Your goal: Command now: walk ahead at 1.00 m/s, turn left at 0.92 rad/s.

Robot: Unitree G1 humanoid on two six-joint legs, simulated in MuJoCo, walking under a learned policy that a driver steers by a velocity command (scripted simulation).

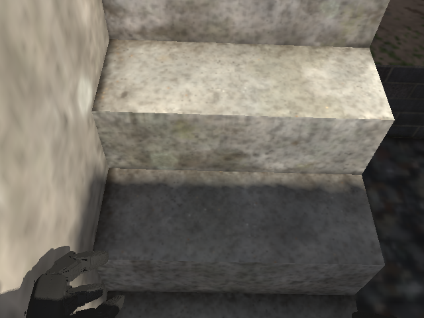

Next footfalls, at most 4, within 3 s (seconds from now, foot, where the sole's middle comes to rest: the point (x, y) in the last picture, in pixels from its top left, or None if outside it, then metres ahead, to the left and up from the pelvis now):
none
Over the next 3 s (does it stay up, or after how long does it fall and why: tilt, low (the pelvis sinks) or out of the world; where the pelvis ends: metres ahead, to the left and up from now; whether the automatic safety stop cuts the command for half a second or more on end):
stays up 0.00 -0.01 0.02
